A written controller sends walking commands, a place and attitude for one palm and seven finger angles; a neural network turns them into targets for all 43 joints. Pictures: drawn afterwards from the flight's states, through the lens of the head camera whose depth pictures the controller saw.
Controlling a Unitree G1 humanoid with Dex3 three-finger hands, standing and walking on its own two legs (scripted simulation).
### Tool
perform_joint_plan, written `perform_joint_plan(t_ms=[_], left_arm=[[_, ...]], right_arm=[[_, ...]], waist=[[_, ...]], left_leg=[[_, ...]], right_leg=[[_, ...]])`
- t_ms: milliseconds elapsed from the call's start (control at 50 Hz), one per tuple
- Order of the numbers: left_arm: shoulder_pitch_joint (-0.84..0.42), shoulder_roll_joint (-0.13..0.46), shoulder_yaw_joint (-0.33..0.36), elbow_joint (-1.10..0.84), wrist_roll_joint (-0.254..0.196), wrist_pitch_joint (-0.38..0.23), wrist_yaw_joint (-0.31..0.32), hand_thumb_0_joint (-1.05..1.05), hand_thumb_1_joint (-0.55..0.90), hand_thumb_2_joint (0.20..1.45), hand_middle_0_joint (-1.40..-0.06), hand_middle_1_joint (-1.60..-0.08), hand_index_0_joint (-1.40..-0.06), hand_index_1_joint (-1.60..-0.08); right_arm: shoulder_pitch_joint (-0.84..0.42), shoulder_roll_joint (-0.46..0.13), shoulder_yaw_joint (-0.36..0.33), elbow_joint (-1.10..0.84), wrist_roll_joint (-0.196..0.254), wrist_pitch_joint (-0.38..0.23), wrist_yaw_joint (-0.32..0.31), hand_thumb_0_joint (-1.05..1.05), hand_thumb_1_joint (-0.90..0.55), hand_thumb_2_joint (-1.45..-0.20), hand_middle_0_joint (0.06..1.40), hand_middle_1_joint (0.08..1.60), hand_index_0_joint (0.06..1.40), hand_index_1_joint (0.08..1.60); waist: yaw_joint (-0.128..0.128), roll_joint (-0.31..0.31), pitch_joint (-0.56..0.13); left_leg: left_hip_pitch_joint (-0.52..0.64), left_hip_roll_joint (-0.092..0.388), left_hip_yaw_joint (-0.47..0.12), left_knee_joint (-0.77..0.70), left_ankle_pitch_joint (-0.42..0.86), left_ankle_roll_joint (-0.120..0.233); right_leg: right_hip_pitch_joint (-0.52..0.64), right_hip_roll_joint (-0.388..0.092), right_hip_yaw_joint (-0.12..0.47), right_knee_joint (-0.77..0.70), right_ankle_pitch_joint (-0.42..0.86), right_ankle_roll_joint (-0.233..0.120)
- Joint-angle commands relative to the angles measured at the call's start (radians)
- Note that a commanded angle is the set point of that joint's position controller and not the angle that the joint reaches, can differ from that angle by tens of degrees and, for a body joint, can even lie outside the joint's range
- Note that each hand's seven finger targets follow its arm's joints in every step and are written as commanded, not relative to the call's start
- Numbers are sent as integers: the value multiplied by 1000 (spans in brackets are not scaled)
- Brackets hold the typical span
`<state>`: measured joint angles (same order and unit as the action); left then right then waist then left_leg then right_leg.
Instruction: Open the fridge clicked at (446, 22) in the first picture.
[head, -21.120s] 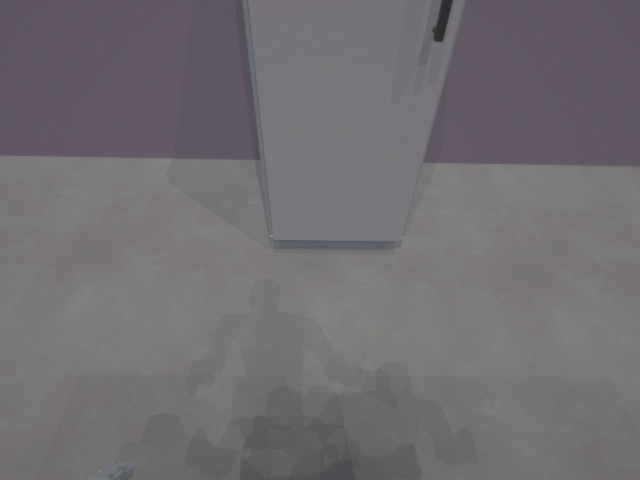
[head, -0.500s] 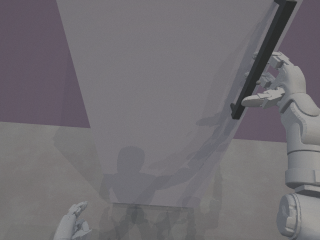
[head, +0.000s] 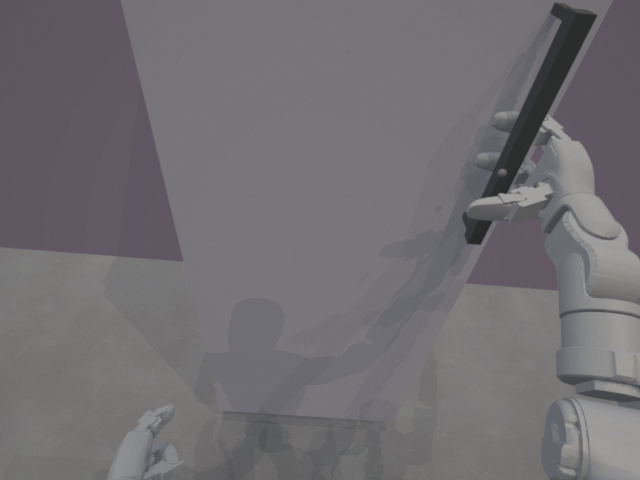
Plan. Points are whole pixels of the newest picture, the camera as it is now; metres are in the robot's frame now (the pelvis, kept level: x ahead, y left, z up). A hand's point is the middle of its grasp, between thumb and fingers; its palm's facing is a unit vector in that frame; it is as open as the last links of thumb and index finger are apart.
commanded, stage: slide the fingers in behind the handle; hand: right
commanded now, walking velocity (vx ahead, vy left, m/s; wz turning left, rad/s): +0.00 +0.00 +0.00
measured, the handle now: (510, 142) +0.46 -0.19 +0.25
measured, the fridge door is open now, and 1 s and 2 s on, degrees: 0 0 1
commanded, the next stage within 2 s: grip the handle and tug to test in 0.54 s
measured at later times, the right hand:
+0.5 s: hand (502, 174) +0.40 -0.17 +0.25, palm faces +0.01 +1.00 -0.01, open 14.2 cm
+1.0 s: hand (500, 172) +0.40 -0.17 +0.25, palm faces +0.03 +1.00 -0.01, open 11.0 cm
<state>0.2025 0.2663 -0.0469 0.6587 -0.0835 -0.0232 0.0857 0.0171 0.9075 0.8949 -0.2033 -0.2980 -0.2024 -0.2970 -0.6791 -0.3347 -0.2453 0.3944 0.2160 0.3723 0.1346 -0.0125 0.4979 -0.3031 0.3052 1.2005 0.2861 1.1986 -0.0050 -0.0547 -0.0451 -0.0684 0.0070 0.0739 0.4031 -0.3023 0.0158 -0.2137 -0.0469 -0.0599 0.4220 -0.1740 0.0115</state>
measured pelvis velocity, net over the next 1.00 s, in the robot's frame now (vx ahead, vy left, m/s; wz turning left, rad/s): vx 0.00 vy -0.01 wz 0.00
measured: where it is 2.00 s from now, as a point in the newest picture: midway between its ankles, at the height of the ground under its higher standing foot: outside the picture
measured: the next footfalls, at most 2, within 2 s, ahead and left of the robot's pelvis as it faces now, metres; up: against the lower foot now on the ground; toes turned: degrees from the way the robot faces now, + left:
none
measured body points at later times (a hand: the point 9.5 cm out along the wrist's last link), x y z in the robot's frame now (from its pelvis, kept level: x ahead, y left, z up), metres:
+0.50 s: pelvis +0.00 +0.00 +0.00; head -0.03 +0.02 +0.45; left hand +0.17 +0.24 -0.09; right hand +0.39 -0.22 +0.25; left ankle -0.05 +0.10 -0.74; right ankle +0.03 -0.13 -0.74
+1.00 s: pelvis +0.00 -0.01 +0.00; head -0.02 +0.02 +0.45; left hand +0.16 +0.24 -0.10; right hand +0.39 -0.22 +0.25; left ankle -0.05 +0.10 -0.74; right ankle +0.03 -0.13 -0.74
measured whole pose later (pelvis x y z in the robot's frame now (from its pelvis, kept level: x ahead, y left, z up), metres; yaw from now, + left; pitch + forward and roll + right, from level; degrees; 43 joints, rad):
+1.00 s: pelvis +0.00 -0.01 +0.00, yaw +0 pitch -2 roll +0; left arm 0.20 0.26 -0.05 0.66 -0.08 -0.02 0.09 0.02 0.91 0.89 -0.20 -0.30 -0.20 -0.30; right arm -0.67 -0.32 -0.24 0.36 0.21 0.39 0.11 -0.01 0.04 -0.50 0.35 1.27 0.31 1.26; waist 0.00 -0.05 -0.04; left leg -0.06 0.01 0.07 0.39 -0.30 0.01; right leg -0.20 -0.04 -0.06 0.41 -0.17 0.01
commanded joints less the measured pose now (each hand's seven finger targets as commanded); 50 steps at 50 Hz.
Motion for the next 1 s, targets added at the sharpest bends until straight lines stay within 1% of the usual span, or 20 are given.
perform_joint_plan(t_ms=[0, 20, 100, 160, 200, 240, 280, 340, 360, 380, 520, 620, 720, 760, 780, 840, 860, 920, 960, 980], left_arm=[[-145, 111, 38, -157, -3, -47, 10, 0, 900, 900, -200, -300, -200, -300], [-142, 108, 36, -157, -2, -47, 10, 0, 900, 900, -200, -300, -200, -300], [-148, 108, 37, -158, -3, -48, 10, 0, 900, 900, -200, -300, -200, -300], [-137, 117, 41, -144, -1, -44, 15, 0, 900, 900, -200, -300, -200, -300], [-146, 109, 38, -153, -1, -48, 12, 0, 900, 900, -200, -300, -200, -300], [-144, 108, 39, -156, 0, -47, 9, 0, 900, 900, -200, -300, -200, -300], [-150, 108, 37, -160, 0, -47, 7, 0, 900, 900, -200, -300, -200, -300], [-158, 105, 36, -164, -1, -45, 7, 0, 900, 900, -200, -300, -200, -300], [-152, 114, 39, -158, 0, -43, 7, 0, 900, 900, -200, -300, -200, -300], [-159, 111, 37, -162, -2, -42, 9, 0, 900, 900, -200, -300, -200, -300], [-141, 110, 35, -147, 0, -42, 15, 0, 900, 900, -200, -300, -200, -300], [-139, 110, 39, -153, 3, -41, 15, 0, 900, 900, -200, -300, -200, -300], [-144, 107, 37, -156, -1, -40, 11, 0, 900, 900, -200, -300, -200, -300], [-137, 116, 42, -151, 1, -38, 13, 0, 900, 900, -200, -300, -200, -300], [-141, 115, 40, -152, 0, -37, 15, 0, 900, 900, -200, -300, -200, -300], [-141, 108, 38, -154, 0, -41, 14, 0, 900, 900, -200, -300, -200, -300], [-139, 113, 41, -150, 0, -41, 14, 0, 900, 900, -200, -300, -200, -300], [-144, 106, 38, -158, 0, -44, 11, 0, 900, 900, -200, -300, -200, -300], [-140, 117, 42, -151, 3, -42, 13, 0, 900, 900, -200, -300, -200, -300], [-145, 113, 38, -155, 2, -41, 13, 0, 900, 900, -200, -300, -200, -300]], right_arm=[[-489, -216, -53, -249, 13, -77, 10, 0, 500, -300, 300, 1200, 300, 1200], [-496, -178, -23, -242, 16, -73, 14, 0, 500, -300, 300, 1200, 300, 1200], [-511, -184, -24, -260, 16, -73, 8, 0, 500, -300, 300, 1200, 300, 1200], [-485, -209, -44, -207, 17, -66, 9, 0, 500, -300, 300, 1200, 300, 1200], [-535, -174, -12, -258, 11, -75, 10, 0, 500, -300, 300, 1200, 300, 1200], [-493, -192, -41, -267, 13, -73, 6, 0, 500, -300, 300, 1200, 300, 1200], [-494, -172, -21, -290, 18, -76, 8, 0, 500, -300, 300, 1200, 300, 1200], [-456, -183, -41, -293, 20, -69, 9, 0, 500, -300, 300, 1200, 300, 1200], [-427, -209, -57, -267, 22, -69, 9, 0, 500, -300, 300, 1200, 300, 1200], [-468, -190, -36, -293, 22, -69, 11, 0, 500, -300, 300, 1200, 300, 1200], [-499, -186, -31, -225, 15, -46, 1, 0, 500, -300, 300, 1200, 300, 1200], [-509, -210, -52, -253, 9, -62, -4, 0, 500, -300, 300, 1200, 300, 1200], [-474, -175, -30, -258, 14, -63, -1, 0, 267, -400, 325, 1233, 325, 1233], [-447, -191, -41, -224, 14, -52, -4, 0, 173, -440, 335, 1247, 335, 1247], [-470, -208, -53, -237, 13, -50, -5, 0, 127, -460, 340, 1253, 340, 1253], [-503, -161, -12, -254, 8, -46, -7, 0, -13, -520, 355, 1273, 355, 1273], [-491, -188, -31, -259, 11, -54, -11, 0, -60, -540, 360, 1280, 360, 1280], [-488, -155, -15, -279, 12, -56, -13, 0, -200, -600, 375, 1300, 375, 1300], [-448, -203, -53, -255, 15, -60, -11, 0, -293, -640, 385, 1313, 385, 1313], [-489, -182, -30, -282, 13, -63, -8, 0, -340, -660, 390, 1320, 390, 1320]], waist=[[-6, 51, -263], [1, 53, -256], [-1, 42, -263], [2, 89, -242], [4, 45, -270], [-7, 41, -287], [-5, 41, -285], [-12, 50, -274], [-14, 98, -268], [-7, 66, -264], [4, 54, -228], [-2, 40, -277], [0, 40, -252], [-3, 91, -242], [-3, 60, -240], [6, 26, -247], [2, 53, -261], [-1, 40, -266], [-9, 84, -261], [-3, 63, -269]], left_leg=[[-79, -16, -40, -53, 412, -2], [-89, -17, -37, -52, 404, -3], [-92, -18, -37, -55, 393, -2], [-95, -18, -39, -67, 391, -7], [-88, -16, -37, -53, 404, -2], [-78, -19, -36, -49, 426, 1], [-70, -16, -36, -49, 434, 0], [-74, -19, -35, -50, 436, 0], [-66, -20, -33, -56, 425, -4], [-68, -15, -36, -54, 423, -4], [-111, -21, -33, -68, 351, -1], [-81, -20, -34, -58, 391, 2], [-93, -24, -29, -62, 380, 3], [-92, -25, -29, -71, 364, -1], [-91, -20, -34, -71, 364, -1], [-109, -23, -33, -68, 360, 3], [-92, -24, -32, -73, 366, 2], [-96, -25, -29, -65, 358, 5], [-78, -25, -31, -71, 373, 2], [-71, -19, -34, -66, 386, 2]], right_leg=[[241, 44, 35, 3, 233, -65], [241, 45, 36, 2, 226, -65], [251, 44, 39, 2, 223, -65], [240, 41, 35, 2, 216, -67], [254, 45, 39, 1, 232, -65], [267, 45, 39, 5, 258, -64], [262, 45, 38, 4, 260, -65], [262, 44, 37, 3, 261, -64], [248, 41, 37, 0, 249, -64], [244, 43, 34, -4, 244, -66], [240, 40, 43, -9, 202, -61], [259, 39, 39, -5, 243, -61], [259, 36, 40, -8, 237, -59], [248, 34, 40, -11, 223, -62], [241, 35, 37, -14, 219, -62], [263, 37, 42, -9, 226, -60], [266, 35, 38, -7, 231, -62], [271, 36, 47, -12, 231, -59], [259, 35, 42, -12, 236, -63], [255, 38, 40, -15, 240, -64]])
